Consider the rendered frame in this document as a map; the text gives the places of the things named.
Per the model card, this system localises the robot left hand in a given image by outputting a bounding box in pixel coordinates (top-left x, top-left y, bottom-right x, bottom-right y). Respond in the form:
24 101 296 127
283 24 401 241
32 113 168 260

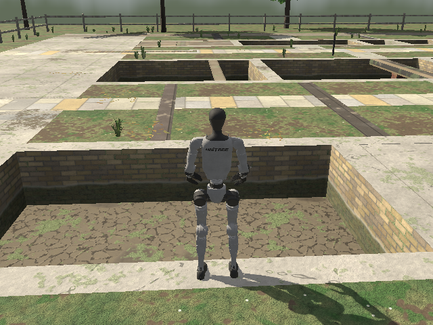
186 172 202 185

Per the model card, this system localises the robot left forearm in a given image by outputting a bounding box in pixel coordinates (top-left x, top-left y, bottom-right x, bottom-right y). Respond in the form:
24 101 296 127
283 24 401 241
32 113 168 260
184 163 194 178

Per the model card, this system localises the robot right foot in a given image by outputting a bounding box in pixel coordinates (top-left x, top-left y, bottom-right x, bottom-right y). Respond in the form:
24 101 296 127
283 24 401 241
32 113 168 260
229 261 238 278

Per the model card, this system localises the robot right forearm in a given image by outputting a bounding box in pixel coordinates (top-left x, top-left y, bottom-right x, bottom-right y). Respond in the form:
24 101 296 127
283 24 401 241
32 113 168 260
239 165 250 179

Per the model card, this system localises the robot left upper arm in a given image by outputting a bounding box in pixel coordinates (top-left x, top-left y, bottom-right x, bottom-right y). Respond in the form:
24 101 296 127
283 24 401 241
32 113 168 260
185 137 203 173

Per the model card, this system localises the right robot shin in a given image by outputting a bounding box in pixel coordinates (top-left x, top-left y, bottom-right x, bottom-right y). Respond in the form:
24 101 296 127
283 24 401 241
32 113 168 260
228 224 238 269

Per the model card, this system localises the robot right hand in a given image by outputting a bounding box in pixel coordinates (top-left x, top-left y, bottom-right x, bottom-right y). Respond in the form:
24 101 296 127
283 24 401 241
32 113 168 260
230 172 246 186

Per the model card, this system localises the robot right upper arm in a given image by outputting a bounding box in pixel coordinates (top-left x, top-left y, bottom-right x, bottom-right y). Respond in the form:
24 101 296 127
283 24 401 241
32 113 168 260
231 137 249 173

